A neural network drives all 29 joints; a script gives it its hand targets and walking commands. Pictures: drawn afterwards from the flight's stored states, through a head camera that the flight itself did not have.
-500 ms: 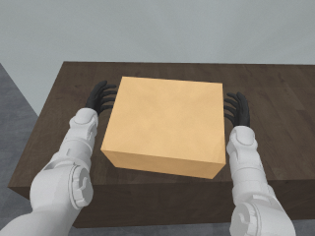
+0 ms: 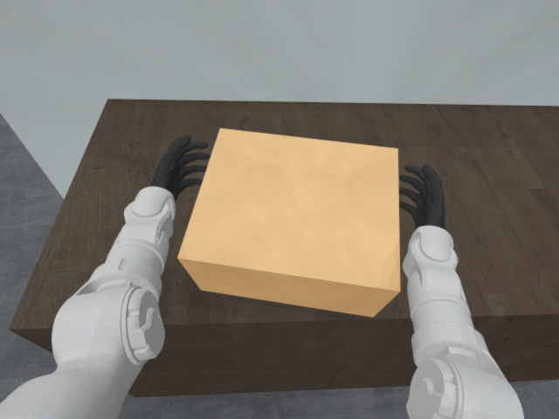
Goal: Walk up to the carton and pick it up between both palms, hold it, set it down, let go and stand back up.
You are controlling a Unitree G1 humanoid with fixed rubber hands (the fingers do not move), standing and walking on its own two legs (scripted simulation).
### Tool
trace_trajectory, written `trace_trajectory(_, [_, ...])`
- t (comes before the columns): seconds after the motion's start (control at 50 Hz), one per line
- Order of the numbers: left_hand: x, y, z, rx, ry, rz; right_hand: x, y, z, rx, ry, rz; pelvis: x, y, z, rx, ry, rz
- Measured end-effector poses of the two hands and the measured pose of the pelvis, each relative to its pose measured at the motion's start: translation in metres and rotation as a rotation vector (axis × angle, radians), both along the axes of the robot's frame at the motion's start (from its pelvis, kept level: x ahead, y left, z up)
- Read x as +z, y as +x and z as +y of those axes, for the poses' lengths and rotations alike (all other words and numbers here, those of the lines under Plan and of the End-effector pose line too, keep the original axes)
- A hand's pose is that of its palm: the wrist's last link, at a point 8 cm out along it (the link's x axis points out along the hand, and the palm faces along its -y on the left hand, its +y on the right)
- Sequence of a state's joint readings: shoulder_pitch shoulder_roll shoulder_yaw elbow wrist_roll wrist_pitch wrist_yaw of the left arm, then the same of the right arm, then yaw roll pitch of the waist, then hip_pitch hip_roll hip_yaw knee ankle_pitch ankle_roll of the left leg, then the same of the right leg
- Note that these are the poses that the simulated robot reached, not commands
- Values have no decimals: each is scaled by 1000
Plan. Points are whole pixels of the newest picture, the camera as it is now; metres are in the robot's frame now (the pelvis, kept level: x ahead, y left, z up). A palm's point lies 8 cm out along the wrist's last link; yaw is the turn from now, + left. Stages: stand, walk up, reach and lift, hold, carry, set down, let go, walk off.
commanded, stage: set down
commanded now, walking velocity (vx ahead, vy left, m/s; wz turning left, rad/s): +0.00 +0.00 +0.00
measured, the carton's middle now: (295, 221) +0.43 -0.03 +0.00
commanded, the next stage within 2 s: none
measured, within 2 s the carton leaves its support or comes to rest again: rests again in 0.38 s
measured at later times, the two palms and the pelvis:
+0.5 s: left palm (174, 188) +0.46 +0.16 +0.06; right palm (423, 229) +0.38 -0.22 +0.05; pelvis +0.00 +0.00 +0.00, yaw +0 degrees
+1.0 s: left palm (176, 189) +0.46 +0.16 +0.05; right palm (422, 232) +0.38 -0.22 +0.04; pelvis +0.00 +0.00 +0.00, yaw -1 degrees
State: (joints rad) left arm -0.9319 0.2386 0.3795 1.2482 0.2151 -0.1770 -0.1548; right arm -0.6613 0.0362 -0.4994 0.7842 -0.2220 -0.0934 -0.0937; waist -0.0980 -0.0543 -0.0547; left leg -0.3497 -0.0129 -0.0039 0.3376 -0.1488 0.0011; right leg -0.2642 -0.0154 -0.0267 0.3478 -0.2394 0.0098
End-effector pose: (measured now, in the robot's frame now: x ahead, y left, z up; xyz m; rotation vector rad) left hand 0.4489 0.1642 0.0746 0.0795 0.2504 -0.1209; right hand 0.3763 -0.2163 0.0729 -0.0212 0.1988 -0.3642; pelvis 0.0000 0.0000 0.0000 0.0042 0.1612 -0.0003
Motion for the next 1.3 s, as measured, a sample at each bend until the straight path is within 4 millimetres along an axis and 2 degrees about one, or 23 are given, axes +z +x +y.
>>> trace_trajectory(0.26, [-7,4,-5,-7,-24,3,-14,-4,-4,-17,4,29,-1,-3,0,-1,-1,31])
trace_trajectory(0.68, [-25,15,-8,2,-33,6,-31,2,-5,-6,-15,33,-2,2,-1,-6,-3,97])
trace_trajectory(1.3, [-25,15,-8,-1,-41,6,-32,2,-5,-1,-30,18,-2,1,-1,-10,-3,108])
